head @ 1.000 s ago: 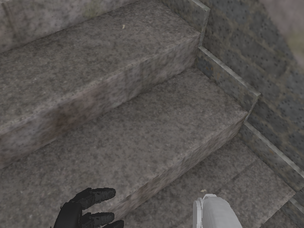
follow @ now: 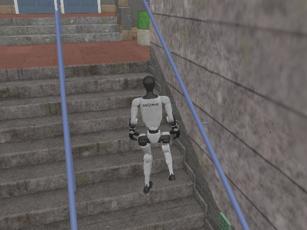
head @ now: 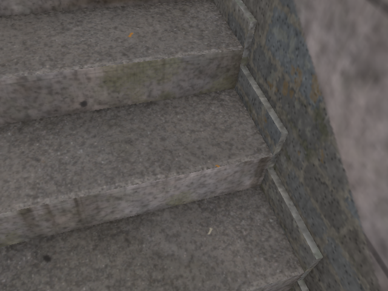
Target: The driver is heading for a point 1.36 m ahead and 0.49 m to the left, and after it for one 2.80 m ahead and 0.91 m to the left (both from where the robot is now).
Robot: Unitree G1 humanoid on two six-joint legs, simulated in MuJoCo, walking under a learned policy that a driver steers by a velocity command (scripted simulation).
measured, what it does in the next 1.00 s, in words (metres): climbs, turning left: right foot, then left foot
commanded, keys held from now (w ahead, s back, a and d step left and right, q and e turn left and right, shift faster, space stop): q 0.72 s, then no key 0.08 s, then w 0.20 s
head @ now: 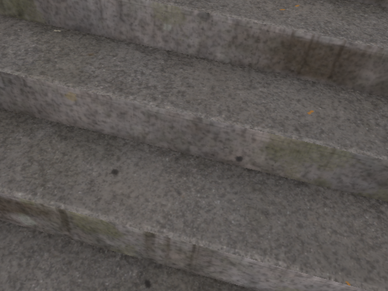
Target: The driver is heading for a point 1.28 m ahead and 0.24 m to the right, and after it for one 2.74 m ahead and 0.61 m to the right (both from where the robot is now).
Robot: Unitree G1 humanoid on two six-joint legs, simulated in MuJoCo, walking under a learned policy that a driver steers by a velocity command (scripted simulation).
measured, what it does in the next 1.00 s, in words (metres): climbs: right foot 0.17 m higher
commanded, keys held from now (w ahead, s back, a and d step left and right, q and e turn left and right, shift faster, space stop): w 1.00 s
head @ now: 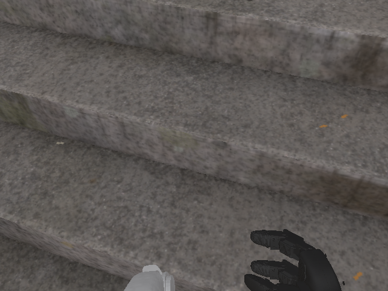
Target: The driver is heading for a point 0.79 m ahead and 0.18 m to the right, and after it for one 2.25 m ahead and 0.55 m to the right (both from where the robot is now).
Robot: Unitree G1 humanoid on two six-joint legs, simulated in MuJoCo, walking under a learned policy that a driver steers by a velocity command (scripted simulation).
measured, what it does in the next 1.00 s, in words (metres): climbs: left foot 0.17 m higher, then right foot 0.17 m higher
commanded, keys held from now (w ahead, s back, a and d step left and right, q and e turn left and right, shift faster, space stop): w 0.52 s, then w+e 0.48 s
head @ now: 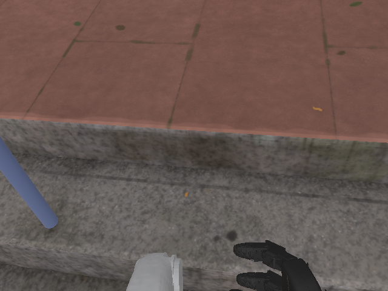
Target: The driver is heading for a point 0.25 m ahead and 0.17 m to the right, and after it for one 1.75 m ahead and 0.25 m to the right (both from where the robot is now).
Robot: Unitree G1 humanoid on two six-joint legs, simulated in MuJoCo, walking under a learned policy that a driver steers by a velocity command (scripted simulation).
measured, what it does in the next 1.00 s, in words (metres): climbs, turning right: left foot 0.17 m higher, then right foot 0.17 m higher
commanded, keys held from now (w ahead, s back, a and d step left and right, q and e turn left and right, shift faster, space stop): w+e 0.32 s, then w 0.68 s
